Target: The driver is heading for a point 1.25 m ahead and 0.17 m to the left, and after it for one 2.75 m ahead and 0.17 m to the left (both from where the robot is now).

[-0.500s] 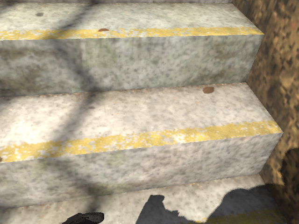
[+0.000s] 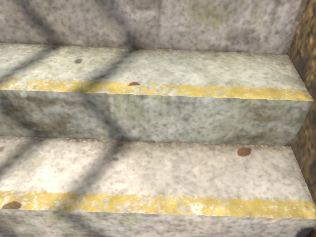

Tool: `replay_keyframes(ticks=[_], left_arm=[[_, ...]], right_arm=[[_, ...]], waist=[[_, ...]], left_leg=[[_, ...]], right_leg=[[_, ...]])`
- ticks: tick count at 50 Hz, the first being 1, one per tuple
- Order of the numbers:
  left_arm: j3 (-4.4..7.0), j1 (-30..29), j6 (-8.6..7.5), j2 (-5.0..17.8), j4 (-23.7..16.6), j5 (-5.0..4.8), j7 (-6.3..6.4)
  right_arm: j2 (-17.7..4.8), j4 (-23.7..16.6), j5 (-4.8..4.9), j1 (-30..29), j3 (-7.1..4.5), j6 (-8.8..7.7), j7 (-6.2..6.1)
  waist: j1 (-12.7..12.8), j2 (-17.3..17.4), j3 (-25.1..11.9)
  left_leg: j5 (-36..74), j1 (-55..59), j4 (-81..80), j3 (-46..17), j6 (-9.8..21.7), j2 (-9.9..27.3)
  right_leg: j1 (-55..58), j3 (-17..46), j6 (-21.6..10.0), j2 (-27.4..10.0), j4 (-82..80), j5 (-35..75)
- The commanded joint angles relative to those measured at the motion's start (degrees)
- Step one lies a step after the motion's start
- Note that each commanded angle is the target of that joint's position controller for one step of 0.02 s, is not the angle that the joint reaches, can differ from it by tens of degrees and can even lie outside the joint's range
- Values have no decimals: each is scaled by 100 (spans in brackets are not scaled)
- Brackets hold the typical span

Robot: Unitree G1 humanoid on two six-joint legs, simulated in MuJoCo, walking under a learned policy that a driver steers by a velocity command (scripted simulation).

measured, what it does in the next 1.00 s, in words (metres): climbs: left foot, then right foot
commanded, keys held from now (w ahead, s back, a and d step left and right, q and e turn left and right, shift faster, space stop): w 0.94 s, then no key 0.06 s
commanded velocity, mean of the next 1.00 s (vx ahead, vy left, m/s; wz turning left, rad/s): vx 0.50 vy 0.00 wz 0.00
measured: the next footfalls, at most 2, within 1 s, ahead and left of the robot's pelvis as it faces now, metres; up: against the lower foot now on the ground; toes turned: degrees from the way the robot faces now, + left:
left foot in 0.46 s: +0.10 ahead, +0.20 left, +0.00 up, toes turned +5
right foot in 0.88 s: +0.09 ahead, -0.09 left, +0.00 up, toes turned -2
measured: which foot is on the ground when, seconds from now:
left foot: up 0.00-0.44, down 0.46-0.90, up 0.92-1.00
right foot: down 0.00-0.46, up 0.48-0.86, down 0.88-1.00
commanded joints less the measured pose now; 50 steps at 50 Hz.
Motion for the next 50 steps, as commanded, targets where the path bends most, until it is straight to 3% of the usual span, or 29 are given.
replay_keyframes(ticks=[1, 3, 5, 8, 14, 19, 21, 22, 24, 25, 26, 27, 28, 30, 31, 34, 35, 36, 37, 39, 40, 42, 43, 44, 45, 46, 47, 48, 50], left_arm=[[-237, -532, -189, -691, 330, -152, -98], [-197, -454, -239, -398, 369, -97, -94], [-127, -195, -248, -60, 357, -65, -33], [-139, -135, -284, -11, 213, 75, 33], [-4, 363, -304, 248, 49, -103, 229], [198, -400, -155, 810, -537, -404, 414], [187, -420, -5, 773, -709, -570, 473], [94, -812, 65, 578, -1007, -586, 460], [-132, -886, 81, -124, -1409, -517, 277], [-168, -427, 30, -475, -1524, -421, 123], [-244, 563, -169, -665, -1250, -553, 154], [-171, 264, -165, -356, -1492, -652, 185], [-146, -91, -183, -87, -1597, -631, 147], [-58, -569, -140, 194, -1652, -281, 82], [-30, -749, -150, 234, -1682, -282, 38], [-12, -821, -128, 70, -1665, -458, 46], [-56, -1115, -120, -67, -1731, -456, 59], [-33, -1477, -55, 84, -1972, -355, 46], [-78, -1364, -53, -157, -1834, -432, 92], [-70, -1327, 51, -48, -2049, -343, 45], [-104, -1087, 113, -163, -2099, -315, 67], [-79, -868, 176, -25, -2083, -236, 30], [-101, -234, 172, -66, -1846, -195, -60], [5, 591, 150, 27, -1420, -126, -119], [84, 1429, 178, 39, -857, 61, -102], [77, 1661, 25, 382, -854, 320, -98], [35, 849, -50, 712, -1277, 501, -80], [120, 521, -26, 562, -1473, 270, -26], [207, 319, -71, 484, -1392, -202, 160]], right_arm=[[734, -735, 7, 182, 333, -37, 22], [470, -605, 49, 430, 304, 30, -88], [462, -653, 42, 231, 332, 109, -246], [384, -561, 131, 97, 274, 192, -411], [291, -423, 197, -92, 197, 209, -467], [154, -260, 229, 356, 162, 360, -491], [60, -17, 286, 962, 86, 429, -469], [79, 318, 126, 1504, 73, 486, -468], [355, 606, -99, 1854, 143, 517, -361], [146, 186, -404, 1757, 170, 340, -306], [-990, 27, -546, 1851, -76, 127, -308], [-724, -355, -438, 968, -56, 184, -428], [-719, -509, -301, 769, -130, 225, -527], [-331, -582, -191, 757, -60, 120, -587], [-275, -585, -192, 1155, -77, 1, -638], [-395, -547, -276, 1589, -152, -154, -659], [-507, -511, -282, 1712, -205, -159, -653], [-418, -707, -406, 1473, -209, -171, -625], [-533, -620, -239, 1715, -265, -128, -656], [-465, -917, -339, 1116, -251, -100, -681], [-613, -972, -313, 555, -266, -101, -584], [-814, -1102, -218, 149, -369, 26, -612], [-682, -1000, -31, 462, -318, 176, -719], [-465, -1225, 25, 153, -255, 299, -825], [35, -1512, 83, -434, -74, 279, -835], [754, -1801, 24, -614, 110, 80, -674], [981, -1864, 333, 517, 21, -45, -498], [644, -1957, 414, 670, 70, -153, -364], [337, -2060, 10, 213, 136, -76, -279]], waist=[[-908, 25, 665], [-946, -131, 569], [-753, -382, 584], [-514, -692, 429], [-67, -889, -131], [-458, -969, -254], [-612, -990, 186], [-744, -896, 449], [-491, 306, 729], [-255, 1268, 180], [40, 2261, -768], [243, 1732, -394], [269, 946, -78], [96, 216, 92], [-74, -20, 25], [-117, 583, -170], [-239, 743, -103], [-244, 618, -34], [-314, 784, 48], [-114, 977, -9], [264, 1360, -120], [303, 1272, -135], [385, 1315, -205], [751, 888, 54], [1095, -154, 115], [1054, -1830, 89], [-205, -1731, -331], [-216, -1249, -423], [-326, 5, 428]], left_leg=[[-96, -1857, 2100, -270, -253, 1], [428, -2277, 2281, 60, -495, 61], [410, -2804, 2223, 344, -792, 190], [652, -2927, 2454, 778, -1115, 246], [438, -2879, 1055, 1186, -1371, 735], [-658, 408, -3401, 1788, -1273, 966], [-1332, 1191, -6101, 1968, -1026, 861], [-1010, 1843, -7192, 2130, -915, 766], [-471, 2323, -8221, 1477, -758, 1213], [1599, 3706, -6992, 787, -655, 1430], [-1273, 3703, -7521, -1967, 503, 2670], [-2256, 2764, -7574, -1755, 305, 2597], [-2916, 2136, -7544, -1212, 60, 2472], [-3177, 1398, -6984, -914, 9, 2247], [-3309, 1533, -6883, -789, -66, 2203], [-2761, 1922, -6911, -864, 76, 2239], [-2720, 2048, -7073, -969, 146, 2352], [-1965, 1987, -6750, -951, -54, 2298], [-2611, 2035, -7054, -987, 105, 2386], [-1479, 1838, -6614, -891, -74, 2357], [-1067, 1601, -6709, -626, -180, 2262], [-497, 1361, -6441, -136, -390, 2096], [591, 1189, -6148, 412, -441, 1730], [1247, 1125, -4774, 928, -738, 1198], [975, 431, -1514, 1372, -948, 570], [-2719, -1467, 2229, 652, -1413, -655], [-2964, -3024, 3876, -609, -1494, -944], [-2785, -3278, 3894, -775, -1550, -684], [-2311, -3580, 3812, -586, -1594, 116]], right_leg=[[-42, 2494, -312, -1101, -3019, -1373], [15, 2040, -462, -1207, -3317, -1016], [15, 1992, -584, -1429, -3684, -1225], [-45, 1968, -793, -1555, -3923, -1171], [1345, 2160, -963, -1885, -4143, -1186], [554, 1250, -914, -1638, -4733, -1173], [848, 1093, -849, -1498, -4267, -1786], [689, 975, -699, -1462, -3591, -1859], [-20, 304, -429, -907, -232, -696], [-1726, 159, -17, 199, 2778, -358], [-2634, 1211, 105, 213, 4755, 304], [-2677, 1612, 396, -153, 5906, 986], [-2535, 1414, 510, -380, 5365, 1345], [-2029, 977, 694, -278, 5448, 2155], [-2061, 963, 661, -288, 4827, 2550], [-1726, 788, 505, -178, 4351, 2841], [-1833, 779, 454, -164, 4238, 2614], [-1725, 848, 498, -89, 4028, 2697], [-1797, 933, 425, -173, 3656, 2600], [-1428, 782, 558, -113, 3572, 2495], [-800, 357, 522, -97, 3150, 2137], [85, -24, 385, -417, 1277, 1693], [1228, -614, 127, -196, -1256, -242], [2107, -934, 28, -48, -3414, 371], [2898, -482, -459, -335, -4204, 2014], [3619, 1564, -1234, -1015, -3304, 7094], [4378, 2331, -1211, -1764, -2012, 8681], [3981, 2997, -1363, -2227, -2573, 6668], [3083, 3183, -1207, -2594, -3330, 3092]])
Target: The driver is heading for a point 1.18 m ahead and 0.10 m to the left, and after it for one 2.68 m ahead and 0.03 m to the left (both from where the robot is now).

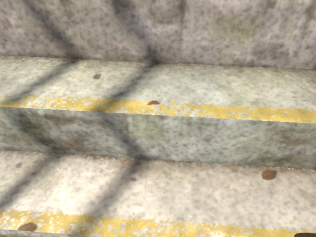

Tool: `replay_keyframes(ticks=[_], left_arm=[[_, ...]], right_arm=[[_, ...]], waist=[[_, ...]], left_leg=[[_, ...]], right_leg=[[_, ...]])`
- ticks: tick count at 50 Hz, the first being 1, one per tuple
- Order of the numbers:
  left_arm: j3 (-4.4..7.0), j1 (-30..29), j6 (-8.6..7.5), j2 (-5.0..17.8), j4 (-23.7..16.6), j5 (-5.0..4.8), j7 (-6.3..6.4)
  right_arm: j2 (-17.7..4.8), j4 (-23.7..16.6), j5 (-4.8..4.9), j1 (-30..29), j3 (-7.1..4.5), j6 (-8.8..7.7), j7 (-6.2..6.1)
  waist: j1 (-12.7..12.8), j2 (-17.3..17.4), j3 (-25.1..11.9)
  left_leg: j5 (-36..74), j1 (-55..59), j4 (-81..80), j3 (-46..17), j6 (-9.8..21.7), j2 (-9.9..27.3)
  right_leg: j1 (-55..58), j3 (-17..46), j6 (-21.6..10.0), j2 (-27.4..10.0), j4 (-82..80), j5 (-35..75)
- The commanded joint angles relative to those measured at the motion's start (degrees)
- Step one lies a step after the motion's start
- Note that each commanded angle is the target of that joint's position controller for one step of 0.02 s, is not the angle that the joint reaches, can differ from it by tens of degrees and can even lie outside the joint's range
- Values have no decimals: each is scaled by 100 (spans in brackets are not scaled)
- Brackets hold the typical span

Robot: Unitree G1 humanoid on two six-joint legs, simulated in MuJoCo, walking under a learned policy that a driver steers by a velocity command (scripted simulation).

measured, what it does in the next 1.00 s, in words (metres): steps on the spot: left foot, then right foot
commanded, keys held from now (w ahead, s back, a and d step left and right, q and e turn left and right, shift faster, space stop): no key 0.66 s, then w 0.34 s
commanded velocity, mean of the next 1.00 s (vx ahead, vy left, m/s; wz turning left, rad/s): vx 0.17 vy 0.00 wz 0.00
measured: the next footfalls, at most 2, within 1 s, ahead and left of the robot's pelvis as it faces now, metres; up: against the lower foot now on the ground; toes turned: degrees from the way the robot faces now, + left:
left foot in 0.34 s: +0.06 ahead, +0.15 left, +0.00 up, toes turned +1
right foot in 0.66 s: +0.05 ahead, -0.06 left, +0.00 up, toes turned -3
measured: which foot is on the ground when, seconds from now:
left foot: up 0.00-0.32, down 0.34-0.72, up 0.74-1.00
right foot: down 0.00-0.34, up 0.36-0.64, down 0.66-1.00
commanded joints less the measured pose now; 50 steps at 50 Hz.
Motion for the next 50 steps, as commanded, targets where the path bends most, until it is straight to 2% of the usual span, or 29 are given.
replay_keyframes(ticks=[1, 5, 11, 14, 15, 16, 17, 18, 19, 20, 21, 23, 25, 27, 28, 29, 31, 33, 34, 35, 36, 37, 39, 41, 42, 45, 46, 48, 50], left_arm=[[249, -137, -130, 599, -167, -211, 202], [239, -99, -209, 542, -49, -79, 314], [371, 207, 63, 975, -234, -153, 563], [378, 128, 132, 1108, -313, -170, 529], [355, -300, 86, 1089, -426, -224, 465], [309, -514, 115, 944, -565, -500, 410], [318, -218, 89, 721, -663, -563, 353], [258, 441, 40, 183, -441, -365, 263], [257, 1394, -11, -64, 87, -405, 213], [308, 1577, -19, 138, 142, -559, 207], [316, 1148, 19, 238, 2, -602, 236], [313, 526, 183, 349, -175, -406, 307], [258, 200, 317, 310, -322, -245, 380], [114, -16, 402, 82, -357, -153, 488], [114, 65, 423, 58, -333, -243, 512], [114, 144, 449, 66, -252, -267, 466], [115, -64, 413, 34, -152, -356, 407], [213, 5, 284, 344, 83, -321, 351], [196, 296, 222, 342, 258, -286, 316], [221, 572, 193, 510, 400, -240, 290], [363, 825, 232, 681, 450, -301, 264], [411, 1047, 269, 653, 507, -265, 259], [516, 1138, 291, 909, 534, -134, 390], [585, 1188, 172, 1124, 548, -71, 500], [587, 1026, 144, 1180, 406, -84, 563], [510, 1426, -27, 839, 559, -208, 476], [469, 1565, -83, 609, 676, -190, 441], [486, 1613, -167, 696, 703, -239, 389], [507, 1464, -199, 764, 740, -252, 365]], right_arm=[[115, -726, -175, 8, 226, -17, 204], [76, -540, -106, -163, 220, 239, 11], [204, -592, -218, -724, 291, 400, 96], [15, -307, -254, -50, 63, 468, 124], [-187, -16, -293, 774, -79, 436, 131], [-181, 268, -331, 1091, -127, 374, 173], [-224, 575, -301, 763, -137, 402, 197], [-313, 709, -393, 549, -86, 455, 108], [-459, 578, -487, 461, -97, 464, -3], [-511, 449, -423, 426, -163, 453, -9], [-503, 418, -334, 340, -199, 440, 20], [-132, 342, -305, -186, -75, 328, -55], [83, 223, -345, -559, 51, 213, -190], [-70, 257, -385, -458, 53, 265, -278], [-172, 99, -506, -630, 59, 248, -278], [-55, 199, -494, -508, 68, 257, -249], [55, 448, -329, 109, 73, 366, -217], [-119, 643, -234, 516, -33, 391, -196], [-38, 753, -195, 587, -34, 358, -161], [121, 914, -248, 1085, -76, 249, -30], [54, 1079, -181, 1036, -111, 191, -21], [-187, 1085, -62, 416, -180, 159, -37], [-9, 1022, 19, -94, -182, 164, -58], [93, 878, 6, -372, -182, 122, -30], [344, 501, 64, -822, -61, 57, -91], [340, 494, -36, -163, 47, -196, 100], [458, 355, -40, -342, 75, -209, 123], [449, 391, 59, 121, 173, -202, 151], [434, 263, -2, -121, 246, -151, 155]], waist=[[-584, -123, 593], [-582, -92, 879], [-380, -838, -48], [-683, -1168, -590], [-1057, -1175, -665], [-1076, -960, -471], [-515, -488, 70], [74, 648, 197], [248, 365, -226], [254, -164, -260], [119, -155, -82], [236, -58, 259], [301, 12, 413], [140, 451, 318], [162, 570, 97], [54, 519, -113], [-313, 652, 311], [-553, 335, 467], [-568, 233, 117], [-790, -714, -258], [-462, -1455, -248], [-67, -1227, 180], [116, -1264, 561], [233, -1131, 583], [280, -1147, 758], [69, -226, 399], [90, -310, 513], [-55, -474, 550], [-104, -294, 793]], left_leg=[[354, -2091, 1761, -246, -46, 287], [1682, -1453, 919, 126, -85, 256], [2093, 286, -3589, 1307, -238, 963], [754, 2814, -7085, 1825, 310, 854], [1745, 3395, -8567, 1635, 571, 921], [2243, 2971, -10972, 1804, 766, 798], [3752, 3099, -12012, 1707, 896, 985], [8058, 4823, -9849, 708, 1217, 1714], [9469, 5113, -9050, 248, 1886, 2633], [7052, 4731, -9402, 258, 1982, 2614], [5345, 4497, -9576, 275, 1813, 2393], [3839, 3467, -9714, 435, 1661, 2224], [3146, 2853, -9872, 645, 1576, 2055], [3335, 2807, -9978, 681, 1544, 2029], [3718, 2822, -9948, 467, 1584, 2267], [3764, 2860, -10054, 769, 1545, 2150], [2774, 3410, -9895, 692, 1437, 1929], [2923, 4305, -9475, 772, 1124, 1644], [2332, 4075, -9092, 767, 987, 1592], [1267, 3114, -9196, 755, 744, 1413], [538, 2826, -9027, 1175, 575, 1130], [243, 2368, -8505, 1422, 516, 949], [155, 1718, -7032, 1525, 484, 824], [-360, 615, -3927, 997, 220, 852], [277, -193, -2278, 454, 169, 521], [976, -1286, -1756, 337, 175, 600], [1022, -1691, -564, 58, 201, 560], [882, -2305, -248, 157, 248, 684], [919, -2497, -134, 316, 201, 911]], right_leg=[[751, 3343, -1318, -2265, -2676, 2467], [-82, 2257, -1182, -1733, -2941, 2784], [1042, 1457, -1157, -1525, -3355, 4309], [1357, 935, -1032, -1412, -2512, 7710], [1686, 681, -867, -1342, -1696, 8181], [2839, 502, -609, -849, -381, 7743], [2320, 667, -456, -622, 902, 5010], [-643, 1087, -160, 133, 2983, 473], [-1557, 2028, 157, 540, 4941, -44], [-1940, 2047, 322, 326, 5022, 158], [-2225, 1768, 430, 249, 4959, 396], [-1897, 1660, 674, 72, 4610, 928], [-1321, 1309, 816, -109, 3208, 1446], [-846, 543, 729, -194, 1826, 1611], [-447, 882, 665, -541, 1295, 1747], [123, 216, 553, -367, 447, 1179], [190, -156, 277, -123, -2070, 1327], [177, 455, 26, -301, -3372, 2380], [936, 750, -80, -645, -3613, 3541], [2258, 1261, -402, -994, -2985, 5224], [1985, 1599, -988, -1079, -3186, 2604], [1671, 2017, -1266, -1231, -3760, 610], [1287, 3046, -1672, -1818, -4450, -940], [1305, 3808, -2035, -2344, -4700, -438], [1492, 3421, -1957, -2035, -4289, 646], [2430, 2633, -1670, -1734, -3891, 1070], [2339, 2680, -1598, -1865, -3847, 1148], [2398, 2525, -1589, -1925, -4035, 795], [1861, 2305, -1484, -2021, -4191, 818]])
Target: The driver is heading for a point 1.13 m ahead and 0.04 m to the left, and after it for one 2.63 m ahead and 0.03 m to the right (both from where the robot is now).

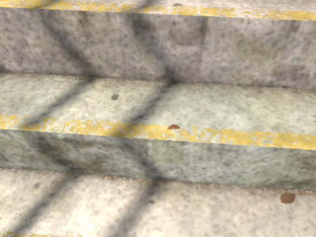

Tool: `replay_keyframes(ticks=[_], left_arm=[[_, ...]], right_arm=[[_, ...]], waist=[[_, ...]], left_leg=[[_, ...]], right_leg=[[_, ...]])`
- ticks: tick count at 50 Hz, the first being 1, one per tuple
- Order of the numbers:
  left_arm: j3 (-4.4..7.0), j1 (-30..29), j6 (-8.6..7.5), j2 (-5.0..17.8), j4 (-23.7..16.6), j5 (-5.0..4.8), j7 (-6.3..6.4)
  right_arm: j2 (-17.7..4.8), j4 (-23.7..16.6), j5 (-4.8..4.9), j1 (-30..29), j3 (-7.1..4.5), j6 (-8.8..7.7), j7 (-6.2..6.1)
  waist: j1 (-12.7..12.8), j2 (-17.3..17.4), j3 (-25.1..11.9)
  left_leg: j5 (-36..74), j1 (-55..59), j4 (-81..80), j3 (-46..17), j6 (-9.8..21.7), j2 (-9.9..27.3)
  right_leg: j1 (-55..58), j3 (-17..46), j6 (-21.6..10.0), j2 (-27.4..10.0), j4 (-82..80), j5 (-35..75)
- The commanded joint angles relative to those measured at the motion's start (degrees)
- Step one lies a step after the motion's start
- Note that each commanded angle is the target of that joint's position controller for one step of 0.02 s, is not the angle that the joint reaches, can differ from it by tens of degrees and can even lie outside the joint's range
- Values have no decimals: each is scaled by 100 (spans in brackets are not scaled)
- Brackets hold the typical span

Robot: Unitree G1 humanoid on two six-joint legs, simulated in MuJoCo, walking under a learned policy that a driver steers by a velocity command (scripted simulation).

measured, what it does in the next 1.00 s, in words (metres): climbs: left foot 0.23 m higher, then right foot 0.23 m lower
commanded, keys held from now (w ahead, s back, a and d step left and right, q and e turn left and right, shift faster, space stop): w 1.00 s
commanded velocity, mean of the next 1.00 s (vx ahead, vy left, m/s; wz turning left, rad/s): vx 0.47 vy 0.00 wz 0.00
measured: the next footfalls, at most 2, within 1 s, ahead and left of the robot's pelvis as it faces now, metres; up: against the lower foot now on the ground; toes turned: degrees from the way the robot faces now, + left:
left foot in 0.30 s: +0.20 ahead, +0.27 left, +0.23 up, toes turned +7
right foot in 0.96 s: -0.02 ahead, +0.02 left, +0.00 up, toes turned -5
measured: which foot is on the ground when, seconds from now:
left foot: up 0.00-0.28, down 0.30-0.90, up 0.92-1.00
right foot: down 0.00-0.28, up 0.30-0.94, down 0.96-1.00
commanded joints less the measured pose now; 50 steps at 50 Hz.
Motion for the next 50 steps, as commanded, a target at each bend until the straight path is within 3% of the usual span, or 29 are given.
replay_keyframes(ticks=[1, 4, 6, 8, 9, 10, 11, 12, 13, 14, 15, 16, 17, 19, 21, 23, 27, 29, 31, 33, 39, 42, 44, 45, 46, 47, 48, 49, 50], left_arm=[[90, -174, -137, 536, -255, -34, -33], [49, 26, -119, 455, -99, -3, -71], [58, -3, -186, 597, -21, -153, -72], [-32, -665, -83, 554, -150, -187, -50], [-49, -1368, 15, 714, -244, -274, -129], [-17, -413, 7, 1030, 47, -556, -168], [-2, -250, -117, 1243, 292, -451, -251], [-75, 430, -254, 1044, 373, -569, -324], [-27, 454, -390, 1318, 326, -591, -404], [-82, 194, -551, 1096, 263, -543, -556], [-76, -712, -547, 797, 217, -384, -734], [-246, -2096, -548, -8, -212, -202, -829], [-351, -2550, -541, -402, -826, -270, -902], [-499, -3193, -404, -586, -1500, -103, -990], [-557, -2162, -288, -422, -1186, -175, -941], [-531, -1817, -204, -61, -1072, -168, -818], [-602, -2074, -32, -59, -1247, -102, -435], [-566, -1830, 38, -36, -1152, -141, -371], [-540, -2073, 37, 70, -1281, -174, -312], [-540, -2316, 52, 57, -1390, -232, -308], [-423, -1580, 190, 158, -1327, -289, -329], [-330, 79, 302, 353, -706, -103, -372], [-479, 737, 267, 23, -75, 134, -445], [-557, 279, 165, -346, 110, 79, -543], [-612, -425, 38, -585, 130, -28, -636], [-790, -1061, -27, -822, -70, 121, -724], [-850, -1136, -61, -700, -137, 152, -739], [-643, -832, -107, -62, -329, 346, -790], [-196, 493, -89, 902, -232, 99, -665]], right_arm=[[221, -625, -3, -505, 244, -54, 37], [285, -931, 201, -1035, 339, 12, -20], [344, -1488, 121, -1542, 528, -42, 25], [486, -2110, -62, -2223, 758, 8, 222], [440, -1933, -71, -1986, 832, 85, 303], [252, -2094, 47, -2340, 743, 78, 227], [-305, -1579, 31, -835, 295, 101, 175], [-590, -1532, 84, -714, 186, 4, 153], [-1052, -1249, -136, 579, -47, 92, 27], [-1640, -634, -359, 1825, -267, 245, -110], [-1946, 75, -527, 2347, -436, 394, -48], [-1311, 326, -623, 1769, -224, 488, 166], [-1002, 155, -637, 1275, -108, 503, 262], [-158, 313, -379, -11, 94, 345, 298], [244, 444, -320, -677, 194, 225, 269], [163, 458, -342, -784, 211, 160, 230], [-440, 332, -552, -600, 121, 129, 91], [-446, 125, -694, -855, 174, 112, 44], [-873, 67, -521, -374, 46, 57, -41], [-1086, -2, -518, -81, -18, 39, -146], [-1222, -568, -499, -923, -59, -3, -194], [-1043, -1012, -365, -2499, 0, -92, -54], [-375, -1444, 48, -3061, 227, -42, -3], [28, -1391, 165, -2466, 350, 99, 51], [469, -1328, 183, -1647, 428, 155, 85], [745, -1202, 171, -646, 407, 194, 95], [1032, -1340, 211, -457, 434, 196, 93], [984, -1340, 141, -557, 416, 49, 226], [992, -1205, -27, -385, 560, -230, 437]], waist=[[-208, -119, 990], [71, -639, 1245], [98, -751, 1390], [-167, -575, 1045], [-528, -432, 590], [-346, -960, 221], [-946, -1364, -842], [-768, -1179, -1485], [-1234, -815, -2498], [-1326, 856, -3266], [-1173, 1766, -2947], [-945, 1647, -1879], [-805, 1473, -1529], [-158, 1050, 25], [552, 925, 343], [681, 776, 394], [407, 612, 587], [393, 595, 255], [41, 437, 120], [-173, 479, -129], [280, 797, -463], [1196, 598, -281], [1177, 191, 615], [580, -654, 798], [-94, -1217, 357], [-719, -1103, 231], [-1116, -698, 307], [-854, -315, 433], [-440, 90, 235]], left_leg=[[170, -2259, 514, -128, -44, 480], [-636, -3836, 2490, -390, -119, 593], [-1188, -4623, 1920, -323, -95, 985], [-306, -2596, -490, 680, 123, 1498], [-50, 990, -2279, 1889, 360, 1104], [-1219, 2388, -2596, 2060, 527, 554], [-1498, 3648, -2397, 2379, 612, -97], [-1204, 4612, -3820, 1155, 971, -16], [-1994, 5481, -5457, -611, 1246, 468], [-3554, 6101, -7021, -2800, 1563, 1182], [-3179, 5726, -7803, -3295, 1353, 1220], [-2431, 4337, -7429, -2130, 751, 903], [-3686, 3304, -8169, -3144, 701, 1366], [-3635, 1443, -7689, -1923, 561, 930], [-3253, 848, -7397, -1113, 794, 707], [-2874, 705, -7763, -928, 985, 837], [-3045, 649, -8587, -1440, 1290, 1320], [-2702, 779, -8541, -1405, 1378, 1440], [-2976, 1443, -8748, -1510, 1390, 1653], [-2970, 2248, -8811, -1737, 1390, 1891], [-2849, 1902, -8465, -898, 1281, 1975], [-2411, 348, -7713, 736, 633, 1379], [-2310, 2, -6141, 1748, 71, 881], [-2080, 324, -4404, 2234, 191, 585], [-1552, 828, -1992, 2187, 439, 404], [-1574, 902, 852, 1339, 373, -113], [-1409, -418, 2158, 417, 345, -157], [-856, -1703, 2740, -7, 421, -560], [-172, -3375, 1921, -200, 324, -200]], right_leg=[[434, 1927, -1175, -2013, -1356, -553], [1128, 1894, -1102, -2384, -1575, 188], [1578, 1524, -851, -2313, -1687, 236], [-75, 717, -569, -1985, -2591, 391], [-2159, -198, -671, -1591, -3384, 1670], [-2031, -38, -874, -1463, -3060, 4409], [-926, -137, -990, -1559, -1914, 9269], [-996, 272, -761, -1381, -460, 9995], [-989, 620, -612, -1340, 924, 9070], [-1663, 786, -660, -821, 2619, 6066], [-1535, 1174, -546, -552, 4122, 2643], [-2351, 1588, -571, 23, 6345, 1774], [-3254, 2181, -631, 455, 7742, 1555], [-3784, 1649, -530, 309, 8264, 1569], [-3989, 1414, -330, 337, 8986, 2140], [-4153, 1167, -99, 378, 9086, 2554], [-4943, 858, 316, 364, 9252, 2063], [-4767, 612, 452, 368, 9692, 2215], [-5127, 670, 523, 187, 9049, 2093], [-5268, 662, 547, 20, 8565, 1898], [-3675, 429, 583, -275, 7183, 1582], [-1211, -364, 32, -263, 4266, 2379], [-648, -1306, -419, -215, 378, 3275], [-765, -1658, -437, -196, -786, 3983], [-941, -1233, -547, -632, -1338, 4589], [-1238, -454, -592, -1064, -1975, 5021], [-390, 121, -312, -1093, -1312, 3981], [298, 725, 135, -1135, 700, 5764], [1968, 1310, -25, -1617, 1050, 5005]])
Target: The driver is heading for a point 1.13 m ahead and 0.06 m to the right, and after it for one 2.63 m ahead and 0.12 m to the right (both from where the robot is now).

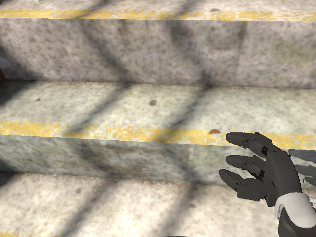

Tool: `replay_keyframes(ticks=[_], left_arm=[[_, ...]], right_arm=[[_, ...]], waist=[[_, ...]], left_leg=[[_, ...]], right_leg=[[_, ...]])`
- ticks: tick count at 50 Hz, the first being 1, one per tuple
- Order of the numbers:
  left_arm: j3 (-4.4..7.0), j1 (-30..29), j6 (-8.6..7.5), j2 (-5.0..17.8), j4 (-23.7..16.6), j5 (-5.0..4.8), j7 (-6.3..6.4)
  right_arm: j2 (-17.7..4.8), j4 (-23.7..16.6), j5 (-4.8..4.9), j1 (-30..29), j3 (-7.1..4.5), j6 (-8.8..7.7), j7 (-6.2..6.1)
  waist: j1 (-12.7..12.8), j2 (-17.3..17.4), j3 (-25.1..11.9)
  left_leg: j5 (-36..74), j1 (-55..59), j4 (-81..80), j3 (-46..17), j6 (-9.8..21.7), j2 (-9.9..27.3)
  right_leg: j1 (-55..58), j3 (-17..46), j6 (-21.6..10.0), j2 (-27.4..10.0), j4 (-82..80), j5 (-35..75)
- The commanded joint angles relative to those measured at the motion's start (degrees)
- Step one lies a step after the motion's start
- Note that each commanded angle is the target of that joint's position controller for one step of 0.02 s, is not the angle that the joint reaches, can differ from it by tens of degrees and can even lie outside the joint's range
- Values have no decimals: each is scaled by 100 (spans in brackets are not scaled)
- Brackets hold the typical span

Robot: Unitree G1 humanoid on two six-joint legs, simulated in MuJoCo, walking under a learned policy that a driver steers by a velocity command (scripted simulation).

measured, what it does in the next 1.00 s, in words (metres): goes down, backwards: left foot, then right foot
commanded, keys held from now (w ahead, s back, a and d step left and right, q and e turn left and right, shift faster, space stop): no key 1.00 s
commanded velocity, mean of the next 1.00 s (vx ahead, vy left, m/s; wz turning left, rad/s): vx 0.12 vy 0.00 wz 0.00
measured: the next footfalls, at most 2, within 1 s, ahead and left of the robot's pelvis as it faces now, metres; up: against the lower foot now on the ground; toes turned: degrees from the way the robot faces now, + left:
left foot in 0.30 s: +0.01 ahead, +0.14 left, +0.00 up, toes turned +3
right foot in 0.72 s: +0.02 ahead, -0.08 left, +0.00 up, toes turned -3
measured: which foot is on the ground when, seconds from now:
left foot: up 0.00-0.28, down 0.30-1.00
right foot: down 0.00-0.34, up 0.36-0.70, down 0.72-1.00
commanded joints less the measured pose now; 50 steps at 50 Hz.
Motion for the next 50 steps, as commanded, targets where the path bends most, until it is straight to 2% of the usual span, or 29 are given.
replay_keyframes(ticks=[1, 2, 3, 4, 5, 6, 7, 9, 12, 14, 15, 16, 17, 18, 19, 20, 21, 23, 27, 30, 32, 34, 36, 37, 38, 39, 40, 42, 50], left_arm=[[360, 1175, -178, 1070, -414, -70, 156], [150, 1408, -148, 155, -189, 258, 190], [572, -26, -479, 2001, -700, 219, 578], [425, -235, -557, 1160, -963, 84, 732], [257, -77, -531, 566, -966, 160, 781], [208, -133, -466, 316, -1032, 95, 780], [236, -385, -417, 419, -1110, -73, 833], [187, -239, -252, 155, -1146, 19, 898], [277, -630, 32, 432, -1290, -6, 935], [250, -1102, -17, 403, -1522, -72, 944], [204, -1369, -28, 270, -1671, -271, 933], [188, -626, -96, -23, -1518, -345, 828], [170, -799, -127, -58, -1555, -475, 779], [137, -1015, -164, -332, -1604, -693, 731], [121, -642, -238, -646, -1549, -557, 586], [66, -368, -272, -748, -1557, -424, 450], [97, -223, -239, -548, -1462, -344, 358], [53, -506, -68, -417, -1388, -286, 300], [44, -1259, 210, -245, -1473, -286, 463], [-178, -2005, 266, -462, -1615, -158, 559], [-141, -1693, 417, -459, -1362, -252, 629], [-8, -1421, 504, -389, -1032, -332, 639], [90, -1354, 443, -76, -764, -263, 599], [152, -1043, 382, 191, -645, -167, 548], [129, -1462, 303, 49, -734, 5, 498], [93, -1470, 270, -270, -768, -73, 437], [68, -1372, 239, -346, -611, -69, 447], [122, -1574, 211, -118, -489, -85, 516], [104, -1548, 202, -170, -207, -95, 630]], right_arm=[[455, 374, -88, 1380, 331, -314, 416], [585, -132, -73, -373, 297, -295, 394], [-4, -243, 176, 760, 191, 41, 148], [-589, 30, -52, 460, -8, 244, -22], [-772, 69, -195, -141, -183, 402, -118], [-688, 180, -365, -4, -215, 587, -233], [-618, 132, -363, -161, -195, 644, -274], [-351, 284, -229, 6, -159, 687, -208], [-296, 591, -264, 1120, -168, 755, -111], [-364, 815, -383, 1960, -297, 801, -53], [-342, 1139, -370, 2590, -324, 810, -48], [-277, 1473, -471, 2426, -256, 846, -71], [-111, 1597, -518, 2949, -158, 854, -78], [148, 1761, -596, 2596, 20, 802, -146], [-434, 1697, -799, 2585, -101, 704, -247], [-625, 1612, -798, 2578, -189, 672, -306], [-645, 1572, -601, 2484, -243, 654, -309], [-507, 1450, -341, 2231, -224, 606, -314], [-272, 1379, -496, 1669, -13, 510, -376], [-288, 1357, -437, 1637, -14, 529, -471], [-409, 1370, -446, 2058, -73, 753, -583], [-279, 1428, -458, 2310, -150, 707, -465], [-238, 1709, -334, 2738, -189, 671, -373], [-146, 1853, -304, 2859, -193, 586, -286], [101, 2122, -294, 3350, -161, 518, -248], [-330, 2280, -284, 2897, -237, 531, -291], [-394, 2272, -265, 2515, -272, 573, -321], [-221, 2358, -337, 2457, -237, 655, -356], [-187, 2969, -345, 2658, -209, 578, -261]], waist=[[86, 505, 88], [508, 711, 236], [-515, -1895, -367], [-2, -254, -211], [274, 100, 368], [267, 206, 336], [160, -97, 980], [92, -786, 955], [-448, -1257, 280], [-781, -1187, -132], [-906, -1075, -80], [-256, -586, 150], [-661, 100, 192], [-366, 1041, 661], [57, 1343, 640], [262, 687, 476], [338, 257, 388], [301, 34, 117], [116, 532, 448], [-44, 750, 592], [-287, 1238, 500], [-461, 1143, 633], [-655, 744, 945], [-667, 124, 492], [-871, -838, 332], [-435, -324, 485], [-334, -259, 577], [-430, -320, 606], [-319, 121, 532]], left_leg=[[976, -3115, 1787, -543, -203, -249], [527, -3641, 2682, -239, -429, -503], [1162, -2335, 1716, -1285, -699, 547], [1521, -2139, 1355, -1497, -1000, 424], [1885, -1630, 884, -1242, -1085, 176], [2142, -715, 619, -657, -1052, 12], [2290, -597, -594, -581, -1088, 194], [2353, 549, -2195, 272, -1039, 72], [956, 2815, -4681, 827, -613, -148], [260, 3798, -7228, 903, -108, -52], [1396, 4216, -9364, 929, 114, -7], [2824, 4393, -9653, 1130, 497, -264], [3946, 4751, -10346, 318, 1099, 204], [5351, 4816, -10641, -158, 1116, 788], [8745, 5636, -9046, -509, 1120, 1425], [8215, 5856, -8914, -385, 1139, 1652], [6828, 5792, -9002, -281, 1070, 1610], [4251, 5444, -9164, -263, 1058, 1353], [1488, 3916, -9730, -553, 1269, 1333], [1385, 3773, -9827, -20, 894, 875], [828, 4306, -9894, -592, 1008, 1074], [431, 4305, -9887, -962, 1055, 1382], [624, 4388, -9098, -769, 752, 1049], [840, 3822, -8228, -349, 524, 695], [1403, 3738, -9007, -105, 221, 640], [1436, 4183, -8919, 162, 109, 495], [1410, 4326, -8845, 270, 58, 433], [1196, 4442, -8914, 305, 84, 408], [1098, 4199, -9285, 313, 171, 379]], right_leg=[[3226, 2190, -671, -1408, 236, 2989], [3255, 2111, -510, -1193, 397, 3711], [1803, 5090, -1684, -3202, -567, 1788], [1792, 4951, -1765, -2822, -660, 689], [1186, 4455, -1531, -2375, -690, 388], [640, 4001, -1302, -1834, -843, -365], [295, 3620, -1154, -1679, -724, 205], [94, 2667, -825, -1119, -748, 1125], [341, 1274, -518, -640, -145, 4372], [952, 1098, -594, -803, 897, 7178], [1182, 1027, -513, -680, 1721, 6601], [778, 932, -163, -110, 2636, 6418], [165, 842, 315, 480, 4122, 3987], [-1122, 1339, 245, 728, 6534, -545], [-3030, 2009, 199, 1367, 8543, -1315], [-3855, 2307, 254, 1422, 8812, -1387], [-4052, 2290, 306, 1266, 8746, -1359], [-4033, 2014, 606, 960, 8528, -867], [-3241, 1643, 1058, 612, 8127, 385], [-2044, 813, 965, 135, 3940, 137], [-1743, 258, 909, 259, 2663, -972], [-821, 279, 553, 312, 688, -1259], [-457, 804, 205, 57, -871, -46], [567, 1262, 64, -338, -563, 2009], [393, 1425, -424, -314, -189, 971], [-286, 1325, -552, -157, -483, -197], [-478, 1360, -526, -152, -756, -716], [-573, 1363, -438, -143, -883, -1134], [-329, 1216, -365, -30, -925, -1029]])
